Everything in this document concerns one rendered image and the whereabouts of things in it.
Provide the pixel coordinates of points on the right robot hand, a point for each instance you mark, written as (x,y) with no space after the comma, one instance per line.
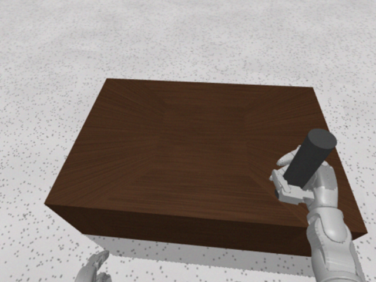
(320,190)

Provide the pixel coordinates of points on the can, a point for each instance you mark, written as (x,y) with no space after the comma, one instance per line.
(315,148)

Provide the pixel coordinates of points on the right robot arm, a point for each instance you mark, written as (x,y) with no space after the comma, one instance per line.
(330,240)

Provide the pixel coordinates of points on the left robot hand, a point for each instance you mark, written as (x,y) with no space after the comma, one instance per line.
(88,273)

